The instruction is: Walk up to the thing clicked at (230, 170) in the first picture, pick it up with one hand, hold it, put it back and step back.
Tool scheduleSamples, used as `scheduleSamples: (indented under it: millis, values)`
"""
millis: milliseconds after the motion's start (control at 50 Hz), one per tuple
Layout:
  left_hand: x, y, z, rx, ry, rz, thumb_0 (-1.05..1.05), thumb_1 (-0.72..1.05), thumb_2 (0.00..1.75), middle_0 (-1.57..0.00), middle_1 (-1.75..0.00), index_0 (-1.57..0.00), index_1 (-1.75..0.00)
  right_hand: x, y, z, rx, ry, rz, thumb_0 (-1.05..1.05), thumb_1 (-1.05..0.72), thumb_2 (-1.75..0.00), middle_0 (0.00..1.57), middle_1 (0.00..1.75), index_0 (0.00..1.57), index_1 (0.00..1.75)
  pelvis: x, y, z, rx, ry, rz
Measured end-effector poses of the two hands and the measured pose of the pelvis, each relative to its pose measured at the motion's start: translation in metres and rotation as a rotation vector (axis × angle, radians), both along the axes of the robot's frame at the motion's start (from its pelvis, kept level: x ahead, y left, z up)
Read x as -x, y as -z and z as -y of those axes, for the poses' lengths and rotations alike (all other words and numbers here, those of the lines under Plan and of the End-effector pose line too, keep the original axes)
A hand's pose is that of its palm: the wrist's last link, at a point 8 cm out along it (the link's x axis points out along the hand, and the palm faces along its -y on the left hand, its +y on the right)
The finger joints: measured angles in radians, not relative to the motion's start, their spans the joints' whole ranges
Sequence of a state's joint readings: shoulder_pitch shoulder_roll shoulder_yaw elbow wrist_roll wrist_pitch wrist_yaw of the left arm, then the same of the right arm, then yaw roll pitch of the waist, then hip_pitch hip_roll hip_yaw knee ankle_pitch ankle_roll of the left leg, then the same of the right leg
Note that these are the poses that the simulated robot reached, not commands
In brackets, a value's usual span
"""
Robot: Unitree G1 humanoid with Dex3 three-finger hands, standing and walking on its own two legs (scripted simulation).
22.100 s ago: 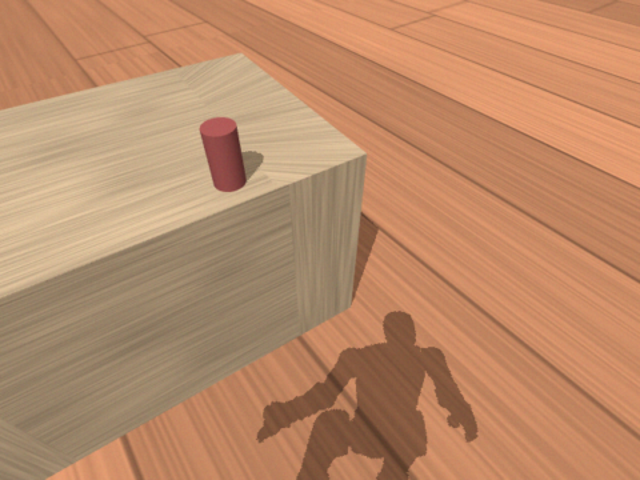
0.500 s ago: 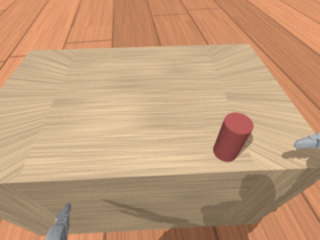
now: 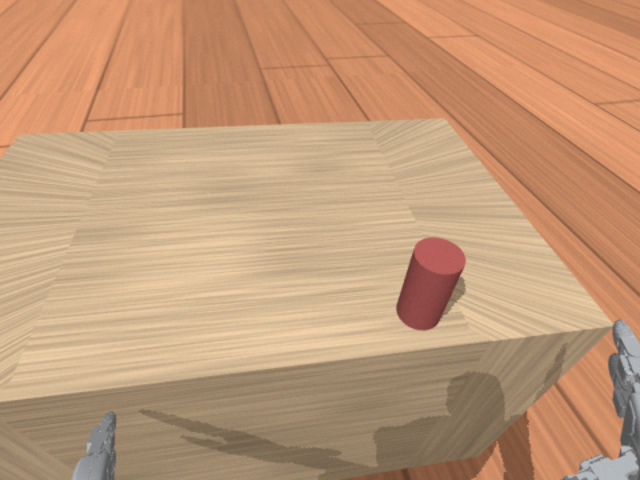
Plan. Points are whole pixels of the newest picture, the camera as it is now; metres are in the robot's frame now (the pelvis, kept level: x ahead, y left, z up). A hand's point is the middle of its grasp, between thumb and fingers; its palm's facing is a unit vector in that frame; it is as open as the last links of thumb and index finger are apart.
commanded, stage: sink last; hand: right
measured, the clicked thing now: (427, 285) +0.41 -0.18 +0.01
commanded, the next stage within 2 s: home in 0.36 s
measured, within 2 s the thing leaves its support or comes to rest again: neither
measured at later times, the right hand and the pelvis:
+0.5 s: hand (588, 441) +0.16 -0.27 +0.07, palm faces +0.35 +0.84 -0.41, open 17.5 cm; pelvis -0.02 +0.01 +0.00, yaw +0 degrees
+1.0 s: hand out of the picture +0.15 -0.17 -0.10, palm faces +0.04 +0.98 -0.20, open 17.6 cm; pelvis -0.02 +0.00 +0.01, yaw +1 degrees
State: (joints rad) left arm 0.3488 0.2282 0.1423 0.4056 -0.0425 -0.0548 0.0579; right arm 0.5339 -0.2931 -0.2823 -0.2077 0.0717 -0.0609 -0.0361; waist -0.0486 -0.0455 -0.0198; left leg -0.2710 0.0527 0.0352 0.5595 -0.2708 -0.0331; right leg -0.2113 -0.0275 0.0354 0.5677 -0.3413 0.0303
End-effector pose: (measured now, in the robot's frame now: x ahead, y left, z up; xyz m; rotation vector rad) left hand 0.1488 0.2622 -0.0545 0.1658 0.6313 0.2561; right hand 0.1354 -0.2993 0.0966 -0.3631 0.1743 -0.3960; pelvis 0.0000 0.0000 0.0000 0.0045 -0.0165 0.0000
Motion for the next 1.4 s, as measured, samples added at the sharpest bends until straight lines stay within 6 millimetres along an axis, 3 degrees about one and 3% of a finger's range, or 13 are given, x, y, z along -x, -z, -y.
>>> scheduleSamples:
  millis: [100, 360, 560, 660, 780, 960, 1040, 1140, 1400]
  values:
    - [0.008, 0.008, -0.005, -0.001, -0.006, -0.025, 0.00, -0.48, 0.04, -0.06, -0.05, -0.06, -0.04, 0.011, 0.005, -0.006, -0.005, 0.005, -0.006, -0.02, 0.57, -0.05, 0.06, 0.06, 0.06, 0.06, 0.009, 0.000, -0.005, 0.007, 0.008, 0.014]
    - [0.031, 0.015, -0.007, 0.013, 0.004, -0.041, -0.01, -0.49, 0.05, -0.06, -0.05, -0.06, -0.05, 0.012, -0.011, 0.002, 0.086, -0.005, 0.067, -0.02, 0.56, -0.05, 0.06, 0.06, 0.06, 0.06, 0.024, -0.003, -0.012, 0.012, 0.003, 0.034]
    - [0.028, 0.002, -0.009, -0.021, 0.004, 0.002, -0.01, -0.46, 0.11, -0.08, -0.08, -0.08, -0.08, 0.018, 0.018, 0.003, 0.020, -0.005, -0.003, -0.02, 0.56, -0.05, 0.05, 0.06, 0.06, 0.06, 0.023, -0.006, -0.007, 0.012, 0.000, 0.044]
    - [0.022, 0.006, 0.013, 0.008, 0.053, -0.019, -0.01, -0.26, 0.29, -0.11, -0.14, -0.11, -0.14, 0.014, 0.049, -0.011, -0.062, -0.034, -0.082, -0.02, 0.56, -0.05, 0.05, 0.05, 0.06, 0.05, 0.022, -0.007, -0.006, 0.009, -0.003, 0.040]
    - [0.014, 0.018, 0.046, 0.076, 0.097, -0.055, 0.00, 0.12, 0.51, -0.14, -0.19, -0.14, -0.19, 0.014, 0.102, -0.043, -0.186, -0.098, -0.270, -0.02, 0.56, -0.05, 0.05, 0.05, 0.06, 0.05, 0.021, -0.007, -0.002, 0.007, -0.004, 0.023]
    - [0.014, 0.016, 0.033, 0.027, 0.062, -0.088, 0.01, 0.67, 0.78, -0.19, -0.27, -0.18, -0.26, 0.009, 0.165, -0.073, -0.295, -0.139, -0.529, -0.02, 0.57, -0.04, 0.05, 0.05, 0.06, 0.05, 0.016, -0.007, 0.001, 0.007, -0.008, 0.009]
    - [0.012, 0.014, 0.031, 0.017, 0.064, -0.095, 0.01, 0.80, 0.84, -0.20, -0.28, -0.19, -0.28, -0.005, 0.173, -0.081, -0.308, -0.163, -0.557, -0.02, 0.56, -0.04, 0.05, 0.05, 0.06, 0.05, 0.014, -0.007, 0.001, 0.004, -0.012, 0.005]
    - [0.013, 0.017, 0.033, 0.023, 0.084, -0.125, 0.01, 0.87, 0.88, -0.20, -0.29, -0.20, -0.29, -0.020, 0.166, -0.077, -0.297, -0.140, -0.517, -0.02, 0.56, -0.04, 0.06, 0.05, 0.06, 0.05, 0.008, -0.008, 0.001, 0.000, -0.022, 0.004]
    - [0.031, 0.041, 0.029, 0.034, 0.077, -0.285, 0.02, 0.90, 0.90, -0.21, -0.30, -0.20, -0.30, -0.019, 0.171, -0.073, -0.271, -0.126, -0.567, -0.01, 0.57, -0.04, 0.05, 0.05, 0.05, 0.05, -0.001, -0.006, 0.003, 0.004, -0.024, -0.013]
